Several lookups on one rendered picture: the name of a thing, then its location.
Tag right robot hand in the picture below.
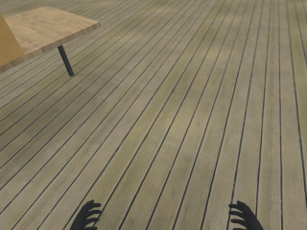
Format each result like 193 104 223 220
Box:
228 200 264 230

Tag carton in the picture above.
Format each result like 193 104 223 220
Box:
0 12 25 66

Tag left robot hand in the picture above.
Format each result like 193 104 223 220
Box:
69 199 102 230

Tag table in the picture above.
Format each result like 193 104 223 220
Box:
0 6 102 77

